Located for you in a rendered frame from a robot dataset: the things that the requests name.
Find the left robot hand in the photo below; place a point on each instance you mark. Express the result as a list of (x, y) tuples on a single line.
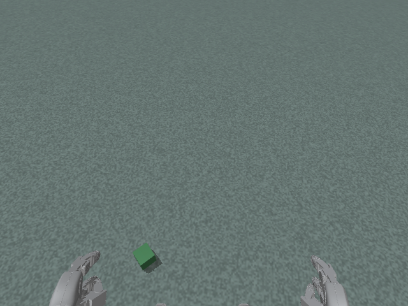
[(71, 290)]

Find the right robot hand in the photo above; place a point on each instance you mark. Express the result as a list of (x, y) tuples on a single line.
[(330, 291)]

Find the cube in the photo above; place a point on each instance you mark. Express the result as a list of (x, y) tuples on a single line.
[(144, 256)]

